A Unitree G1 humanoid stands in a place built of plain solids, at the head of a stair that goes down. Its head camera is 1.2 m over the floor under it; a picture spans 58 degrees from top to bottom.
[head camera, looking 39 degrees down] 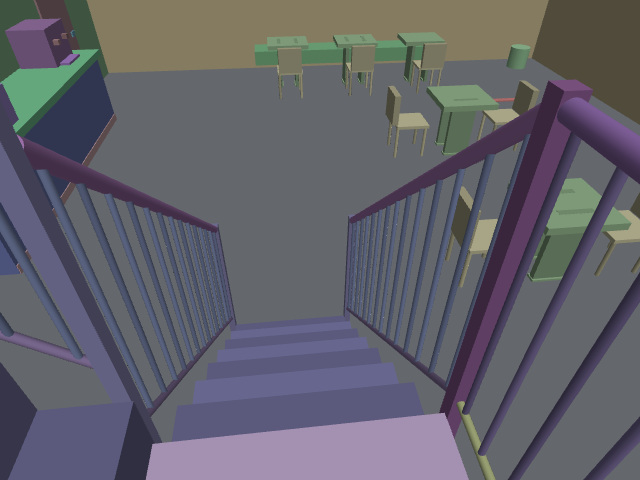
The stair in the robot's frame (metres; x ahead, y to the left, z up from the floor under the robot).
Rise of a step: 0.20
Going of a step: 0.23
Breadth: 0.85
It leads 6 degrees to the left of straight ahead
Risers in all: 8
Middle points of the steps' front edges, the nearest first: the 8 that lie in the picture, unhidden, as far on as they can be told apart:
0.63 0.05 0.00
0.86 0.08 -0.20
1.09 0.10 -0.40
1.32 0.13 -0.61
1.55 0.15 -0.81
1.78 0.18 -1.01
2.01 0.20 -1.22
2.24 0.23 -1.42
